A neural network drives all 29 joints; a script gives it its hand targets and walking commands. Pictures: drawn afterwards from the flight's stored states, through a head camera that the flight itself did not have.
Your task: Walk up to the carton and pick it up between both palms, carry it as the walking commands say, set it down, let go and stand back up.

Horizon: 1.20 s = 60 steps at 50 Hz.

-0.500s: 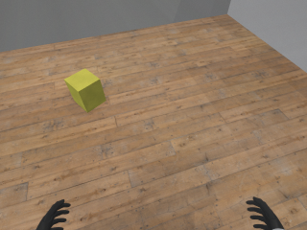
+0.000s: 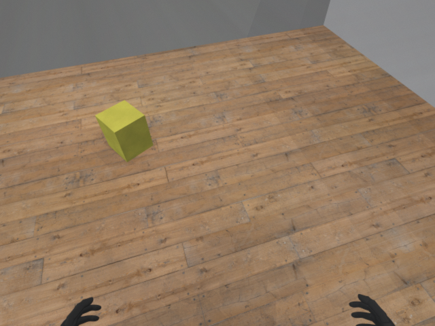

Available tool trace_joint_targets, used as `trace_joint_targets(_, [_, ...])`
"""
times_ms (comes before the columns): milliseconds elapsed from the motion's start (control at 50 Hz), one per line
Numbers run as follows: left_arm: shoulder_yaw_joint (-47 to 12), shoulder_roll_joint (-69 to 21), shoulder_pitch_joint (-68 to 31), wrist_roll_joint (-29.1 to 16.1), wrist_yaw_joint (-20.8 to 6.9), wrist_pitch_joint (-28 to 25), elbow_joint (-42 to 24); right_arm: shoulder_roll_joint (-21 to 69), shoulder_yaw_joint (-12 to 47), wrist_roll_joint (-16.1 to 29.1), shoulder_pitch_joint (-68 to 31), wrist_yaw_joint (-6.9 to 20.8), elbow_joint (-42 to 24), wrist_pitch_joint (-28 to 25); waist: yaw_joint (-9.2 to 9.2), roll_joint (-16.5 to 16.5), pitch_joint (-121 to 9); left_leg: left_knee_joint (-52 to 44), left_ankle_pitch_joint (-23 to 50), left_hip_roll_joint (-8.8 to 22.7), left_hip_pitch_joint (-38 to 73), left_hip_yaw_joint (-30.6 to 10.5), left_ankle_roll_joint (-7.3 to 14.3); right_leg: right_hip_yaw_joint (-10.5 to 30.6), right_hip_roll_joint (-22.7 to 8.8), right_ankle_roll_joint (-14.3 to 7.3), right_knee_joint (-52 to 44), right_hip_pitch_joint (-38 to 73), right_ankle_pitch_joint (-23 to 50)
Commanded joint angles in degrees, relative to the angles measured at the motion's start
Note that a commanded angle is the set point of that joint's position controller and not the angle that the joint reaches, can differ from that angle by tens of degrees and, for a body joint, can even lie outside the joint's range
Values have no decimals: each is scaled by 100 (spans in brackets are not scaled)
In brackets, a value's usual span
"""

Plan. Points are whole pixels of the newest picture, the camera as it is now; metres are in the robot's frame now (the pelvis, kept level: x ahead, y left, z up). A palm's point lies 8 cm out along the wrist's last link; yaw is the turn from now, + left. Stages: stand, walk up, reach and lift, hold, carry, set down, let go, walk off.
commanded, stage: stand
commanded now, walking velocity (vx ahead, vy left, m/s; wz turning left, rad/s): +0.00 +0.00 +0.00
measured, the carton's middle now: (125, 131) +1.25 +0.59 -0.64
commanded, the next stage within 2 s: walk up in 1.84 s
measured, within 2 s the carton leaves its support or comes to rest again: neither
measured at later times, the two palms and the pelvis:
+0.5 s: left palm out of the picture +0.10 +0.30 -0.09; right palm out of the picture +0.10 -0.30 -0.09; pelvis +0.00 +0.00 +0.02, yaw +0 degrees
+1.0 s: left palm out of the picture +0.09 +0.31 -0.09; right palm out of the picture +0.09 -0.30 -0.09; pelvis +0.00 +0.00 +0.02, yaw +0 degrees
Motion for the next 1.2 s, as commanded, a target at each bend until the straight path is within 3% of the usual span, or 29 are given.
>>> trace_joint_targets(0, [285,1084,-369,-18,45,-128,-233,-1014,-265,22,-368,-44,-271,-142,-5,-33,-493,-771,853,542,182,-616,355,541,-458,-375,-813,224,650])
trace_joint_targets(240, [219,1093,-510,-34,37,-90,313,-1056,-188,50,-473,-52,278,-112,16,-71,-449,-1268,1308,610,571,-584,268,559,-528,-291,-1333,620,1095])
trace_joint_targets(480, [197,1110,-581,-37,38,-51,674,-1092,-162,45,-530,-56,608,-95,26,-64,-377,-1663,1266,663,751,-569,202,542,-563,-234,-1693,830,1050])
trace_joint_targets(1180, [204,1157,-519,-48,55,4,925,-1143,-174,46,-501,-76,860,-44,25,-53,-340,-1858,1472,704,892,-567,165,534,-617,-198,-1872,956,1233])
